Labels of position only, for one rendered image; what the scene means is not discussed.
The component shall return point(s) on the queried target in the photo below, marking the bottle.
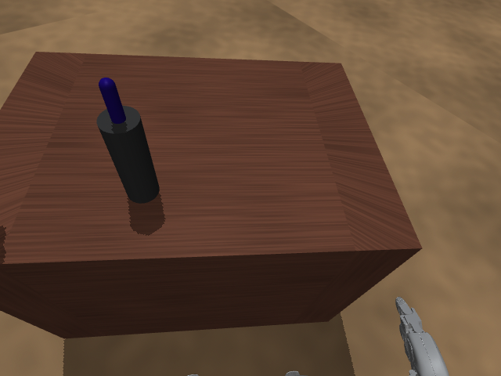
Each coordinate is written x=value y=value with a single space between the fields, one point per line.
x=123 y=133

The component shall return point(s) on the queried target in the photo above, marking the right robot hand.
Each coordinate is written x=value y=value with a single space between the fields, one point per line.
x=420 y=347

